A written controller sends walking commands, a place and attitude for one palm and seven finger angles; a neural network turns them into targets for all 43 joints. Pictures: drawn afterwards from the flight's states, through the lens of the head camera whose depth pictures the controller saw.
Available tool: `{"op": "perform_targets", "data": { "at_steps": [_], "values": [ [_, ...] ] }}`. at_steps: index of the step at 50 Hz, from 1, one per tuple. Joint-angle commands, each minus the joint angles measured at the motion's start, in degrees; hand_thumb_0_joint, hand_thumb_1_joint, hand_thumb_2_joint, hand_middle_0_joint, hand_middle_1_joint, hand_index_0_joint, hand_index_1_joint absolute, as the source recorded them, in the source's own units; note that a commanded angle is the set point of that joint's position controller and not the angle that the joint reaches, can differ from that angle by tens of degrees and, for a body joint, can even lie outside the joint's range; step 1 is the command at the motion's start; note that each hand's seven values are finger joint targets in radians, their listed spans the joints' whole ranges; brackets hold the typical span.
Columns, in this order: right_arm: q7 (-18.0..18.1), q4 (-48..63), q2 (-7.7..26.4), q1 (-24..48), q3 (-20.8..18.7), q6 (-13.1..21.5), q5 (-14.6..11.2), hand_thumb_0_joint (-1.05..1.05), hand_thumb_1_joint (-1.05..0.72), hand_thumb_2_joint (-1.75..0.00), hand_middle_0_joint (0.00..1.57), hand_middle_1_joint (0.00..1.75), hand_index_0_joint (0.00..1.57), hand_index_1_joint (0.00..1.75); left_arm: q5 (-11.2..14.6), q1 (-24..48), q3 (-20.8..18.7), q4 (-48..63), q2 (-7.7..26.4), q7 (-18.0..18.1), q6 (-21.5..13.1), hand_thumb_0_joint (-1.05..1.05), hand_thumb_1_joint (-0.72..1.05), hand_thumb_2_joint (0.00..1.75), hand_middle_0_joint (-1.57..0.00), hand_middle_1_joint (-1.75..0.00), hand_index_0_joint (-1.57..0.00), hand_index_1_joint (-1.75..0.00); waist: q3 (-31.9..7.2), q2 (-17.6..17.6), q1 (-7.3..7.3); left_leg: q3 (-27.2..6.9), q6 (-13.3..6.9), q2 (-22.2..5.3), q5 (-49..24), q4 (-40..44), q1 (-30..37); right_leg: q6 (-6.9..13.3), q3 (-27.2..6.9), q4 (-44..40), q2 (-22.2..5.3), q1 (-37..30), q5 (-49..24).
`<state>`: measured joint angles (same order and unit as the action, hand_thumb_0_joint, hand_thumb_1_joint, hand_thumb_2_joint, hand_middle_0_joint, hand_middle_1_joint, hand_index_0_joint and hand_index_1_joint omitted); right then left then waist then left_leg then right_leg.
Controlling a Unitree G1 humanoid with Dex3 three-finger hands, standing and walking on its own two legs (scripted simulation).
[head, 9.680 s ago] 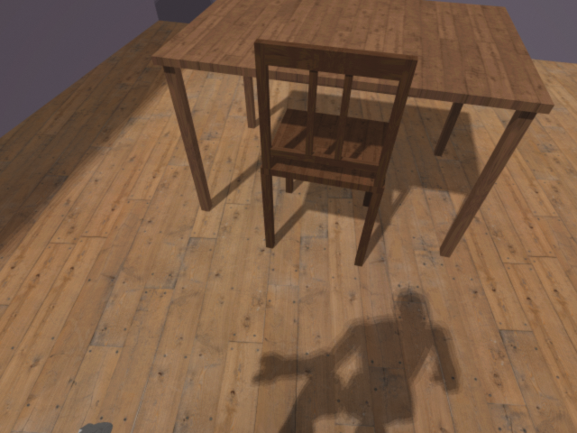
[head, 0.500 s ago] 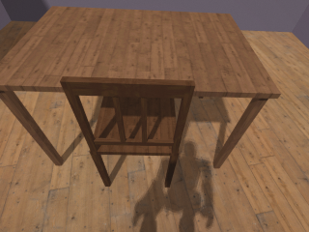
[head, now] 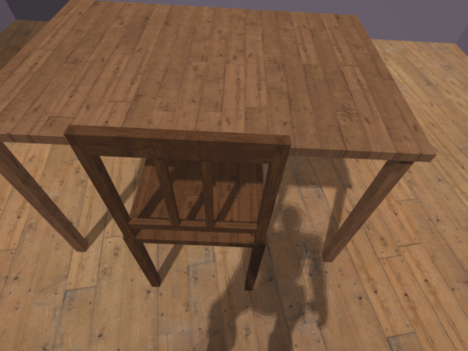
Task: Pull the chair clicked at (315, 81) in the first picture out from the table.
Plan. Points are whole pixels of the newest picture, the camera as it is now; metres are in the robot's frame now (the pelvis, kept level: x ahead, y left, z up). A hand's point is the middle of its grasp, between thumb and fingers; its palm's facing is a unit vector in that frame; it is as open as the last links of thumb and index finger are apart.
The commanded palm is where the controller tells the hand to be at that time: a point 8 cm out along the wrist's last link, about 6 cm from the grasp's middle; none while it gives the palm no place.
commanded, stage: come to a stop and stand still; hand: left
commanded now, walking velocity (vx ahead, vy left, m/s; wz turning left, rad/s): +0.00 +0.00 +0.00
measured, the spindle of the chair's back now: (168, 194) +0.45 +0.19 -0.08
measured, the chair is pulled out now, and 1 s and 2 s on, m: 0.00 0.00 0.00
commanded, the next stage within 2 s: look again from close up in 0.64 s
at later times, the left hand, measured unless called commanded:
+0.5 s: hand out of the picture +0.01 +0.20 -0.16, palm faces +0.01 -0.97 -0.25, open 7.4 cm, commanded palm none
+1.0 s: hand out of the picture -0.06 +0.16 -0.17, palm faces +0.02 -0.99 -0.17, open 7.4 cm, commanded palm none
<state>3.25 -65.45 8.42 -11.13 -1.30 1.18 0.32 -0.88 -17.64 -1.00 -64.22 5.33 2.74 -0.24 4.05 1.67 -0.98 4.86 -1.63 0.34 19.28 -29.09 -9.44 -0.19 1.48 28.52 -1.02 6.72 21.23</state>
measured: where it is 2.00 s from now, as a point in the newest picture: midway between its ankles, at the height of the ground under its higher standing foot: outside the picture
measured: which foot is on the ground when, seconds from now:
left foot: down 0.00-1.00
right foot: down 0.00-1.00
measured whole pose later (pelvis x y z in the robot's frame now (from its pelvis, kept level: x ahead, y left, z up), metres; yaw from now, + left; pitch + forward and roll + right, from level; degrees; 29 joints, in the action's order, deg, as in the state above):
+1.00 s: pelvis -0.03 +0.00 +0.01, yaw +0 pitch +0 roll +0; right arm 1.6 -66.1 7.9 -15.5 1.3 1.5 0.5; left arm -0.7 -18.2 1.3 -64.5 7.8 2.1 -1.0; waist 2.6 0.9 -0.5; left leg 4.6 -2.1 1.0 14.1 -24.8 -10.5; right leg -0.4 1.5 25.8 -1.5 8.4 17.0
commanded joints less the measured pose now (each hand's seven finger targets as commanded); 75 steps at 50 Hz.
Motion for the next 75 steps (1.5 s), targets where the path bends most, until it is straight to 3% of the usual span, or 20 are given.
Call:
{"op": "perform_targets", "data": {
  "at_steps": [1,6,7,8,9,11,12,13,15,17,20,26,30,31,35,40,51,60,67,75],
  "values": [
    [-0.12,1.33,5.20,-5.73,-0.84,-0.50,-0.20,0.00,-0.90,-0.90,0.20,0.30,0.20,0.30,0.22,-5.43,-0.99,2.13,7.75,0.87,-0.81,0.00,0.90,0.90,-0.20,-0.30,-0.20,-0.30,-4.47,-1.72,0.95,-6.81,-0.17,-7.06,-38.67,2.40,7.54,1.86,-4.23,-2.72,-5.96,2.43,-31.99],
    [-0.66,1.67,5.30,-3.66,-0.50,-0.65,-0.03,0.00,-0.90,-0.90,0.20,0.30,0.20,0.30,0.21,-4.24,-0.43,2.25,8.20,0.56,-0.95,0.00,0.90,0.90,-0.20,-0.30,-0.20,-0.30,-4.38,-0.76,0.72,-6.86,0.05,-6.52,-30.57,5.51,7.08,1.46,-4.48,-5.40,-6.21,1.70,-29.25],
    [-1.32,6.86,8.73,-0.96,-1.07,0.34,-0.38,0.00,-0.90,-0.90,0.20,0.30,0.20,0.30,-1.07,-7.09,-0.45,1.80,10.50,2.35,-2.52,0.00,0.90,0.90,-0.20,-0.30,-0.20,-0.30,-4.64,-0.95,0.31,-4.05,1.10,-6.96,-38.73,-7.80,3.76,-0.38,-5.90,-4.57,-7.12,4.43,-47.12],
    [-1.84,8.39,6.45,-4.30,-0.82,0.55,0.21,0.00,-0.90,-0.90,0.20,0.30,0.20,0.30,-0.69,-4.90,-1.07,5.35,12.36,2.09,-2.81,0.00,0.90,0.90,-0.20,-0.30,-0.20,-0.30,-8.17,0.51,1.82,-5.07,0.37,-4.95,-23.45,-6.03,-2.53,2.17,-6.31,-0.94,-8.98,-2.79,-49.61],
    [-1.87,8.74,6.13,-4.53,-0.52,0.57,0.05,0.00,-0.90,-0.90,0.20,0.30,0.20,0.30,-0.39,-3.36,-0.47,6.12,11.60,1.75,-2.85,0.00,0.90,0.90,-0.20,-0.30,-0.20,-0.30,-9.16,0.89,2.20,-4.76,0.25,-4.93,-15.59,-2.55,-3.33,3.38,-6.28,0.56,-9.11,-2.61,-45.54],
    [-1.98,9.18,6.97,-6.22,-0.35,1.17,0.49,0.00,-0.90,-0.90,0.20,0.30,0.20,0.30,-0.22,-2.81,-0.15,7.87,11.46,1.25,-2.97,0.00,0.90,0.90,-0.20,-0.30,-0.20,-0.30,-11.64,-4.69,2.01,-5.23,-0.63,-5.29,-30.86,-1.63,1.40,3.40,-4.22,4.43,-6.52,-1.57,-43.14],
    [-1.67,9.54,7.63,-6.63,-0.44,1.10,0.48,0.00,-0.90,-0.90,0.20,0.30,0.20,0.30,0.11,-3.44,-0.28,8.22,11.44,1.24,-2.87,0.00,0.90,0.90,-0.20,-0.30,-0.20,-0.30,-12.16,-4.22,1.74,-5.92,-1.10,-6.21,-37.12,-3.18,3.08,3.23,-3.50,4.34,-5.81,-0.86,-39.72],
    [-1.47,9.99,8.09,-6.25,-0.35,0.91,0.31,0.00,-0.90,-0.90,0.20,0.30,0.20,0.30,0.30,-3.04,-0.18,8.33,11.38,1.18,-2.46,0.00,0.90,0.90,-0.20,-0.30,-0.20,-0.30,-10.58,-3.95,1.58,-6.41,-1.25,-6.65,-38.03,-3.00,2.98,3.10,-3.04,3.47,-5.35,0.28,-34.75],
    [-1.39,10.57,8.09,-4.84,-0.08,0.36,0.19,0.00,-0.90,-0.90,0.20,0.30,0.20,0.30,0.31,-1.72,0.25,8.86,11.03,0.93,-1.40,0.00,0.90,0.90,-0.20,-0.30,-0.20,-0.30,-4.70,-2.60,1.27,-7.55,-1.51,-6.95,-29.31,-0.07,-0.02,2.90,-2.86,0.29,-4.48,3.14,-22.43],
    [-1.64,10.70,7.93,-3.84,0.23,0.10,0.33,0.00,-0.90,-0.90,0.20,0.30,0.20,0.30,0.21,-0.73,0.47,9.12,11.07,0.55,-0.82,0.00,0.90,0.90,-0.20,-0.30,-0.20,-0.30,0.26,-2.36,1.12,-8.06,-1.46,-6.26,-20.47,3.06,-3.19,2.94,-3.63,-1.63,-3.98,4.94,-15.73],
    [-2.13,10.37,8.35,-3.54,0.42,0.01,0.36,0.00,-0.90,-0.90,0.20,0.30,0.20,0.30,0.19,0.56,0.61,9.39,11.75,0.00,-0.31,0.00,0.90,0.90,-0.20,-0.30,-0.20,-0.30,3.17,-1.50,1.01,-9.05,-1.56,-5.76,-6.52,7.89,-5.94,2.42,-4.18,-4.10,-3.27,6.80,-4.19],
    [-2.50,9.02,8.28,-4.81,0.63,0.08,0.47,0.00,-0.90,-0.90,0.20,0.30,0.20,0.30,-0.07,-0.28,0.56,8.92,11.95,-0.60,-0.19,0.00,0.90,0.90,-0.20,-0.30,-0.20,-0.30,3.54,-1.85,0.66,-9.89,-1.63,-5.56,5.18,12.96,-8.12,2.32,-3.86,-5.74,-3.18,7.14,1.03],
    [-2.43,7.74,8.24,-5.83,0.93,0.52,0.33,0.00,-0.90,-0.90,0.20,0.30,0.20,0.30,0.18,-1.67,0.80,7.64,11.35,-0.69,-0.67,0.00,0.90,0.90,-0.20,-0.30,-0.20,-0.30,-0.26,-1.88,0.68,-9.27,-1.47,-5.32,0.41,11.76,-5.13,2.31,-4.53,-5.99,-3.95,6.24,-2.52],
    [-2.37,7.19,7.46,-6.09,1.05,0.61,0.14,0.00,-0.90,-0.90,0.20,0.30,0.20,0.30,0.14,-1.89,0.81,7.22,11.25,-0.68,-0.81,0.00,0.90,0.90,-0.20,-0.30,-0.20,-0.30,-0.04,-0.71,0.52,-8.59,-1.56,-5.37,-0.85,11.48,-4.87,2.23,-4.27,-6.61,-4.23,5.92,-3.27],
    [-2.11,5.00,7.03,-7.77,1.40,1.04,-0.04,0.00,-0.90,-0.90,0.20,0.30,0.20,0.30,0.39,-2.44,1.11,5.32,10.59,-0.50,-1.19,0.00,0.90,0.90,-0.20,-0.30,-0.20,-0.30,-1.93,-1.45,0.95,-7.77,-1.28,-5.33,-9.69,9.37,-1.82,2.07,-4.62,-6.11,-4.63,5.07,-9.08],
    [-1.72,2.69,6.14,-8.26,1.64,1.20,-0.19,0.00,-0.90,-0.90,0.20,0.30,0.20,0.30,0.52,-3.78,1.30,2.90,9.66,-0.29,-1.34,0.00,0.90,0.90,-0.20,-0.30,-0.20,-0.30,-1.83,-1.92,0.78,-7.20,-1.16,-5.49,-13.99,8.53,-0.61,1.99,-4.39,-6.09,-4.92,4.28,-12.84],
    [-1.39,0.77,4.71,-7.40,1.48,1.05,-0.30,0.00,-0.90,-0.90,0.20,0.30,0.20,0.30,0.28,-4.86,1.42,0.96,8.39,-0.04,-1.36,0.00,0.90,0.90,-0.20,-0.30,-0.20,-0.30,0.44,-1.14,0.62,-6.66,-1.02,-5.72,-14.99,8.82,-0.11,1.69,-4.32,-6.94,-4.94,4.94,-14.39],
    [-1.21,1.05,5.39,-7.00,1.42,1.27,-0.12,0.00,-0.90,-0.90,0.20,0.30,0.20,0.30,0.33,-4.22,1.18,1.11,8.76,-0.01,-1.45,0.00,0.90,0.90,-0.20,-0.30,-0.20,-0.30,-2.01,-2.01,0.66,-6.54,-0.88,-5.95,-19.73,8.21,1.87,1.65,-4.06,-6.23,-5.25,3.42,-18.31],
    [-1.16,1.15,5.61,-6.28,1.46,1.13,-0.07,0.00,-0.90,-0.90,0.20,0.30,0.20,0.30,0.29,-3.76,1.11,1.36,8.92,-0.10,-1.39,0.00,0.90,0.90,-0.20,-0.30,-0.20,-0.30,-0.66,-1.09,0.49,-6.74,-0.79,-5.86,-19.29,8.52,1.28,1.73,-4.15,-6.67,-5.33,3.44,-18.91],
    [-1.15,0.97,5.83,-6.21,1.40,1.03,-0.05,0.00,-0.90,-0.90,0.20,0.30,0.20,0.30,0.40,-3.33,1.05,1.50,9.57,-0.10,-1.49,0.00,0.90,0.90,-0.20,-0.30,-0.20,-0.30,-1.65,-1.22,0.52,-6.64,-0.60,-5.96,-20.62,8.49,2.60,1.72,-3.99,-6.98,-5.61,2.63,-20.80]
  ]
}}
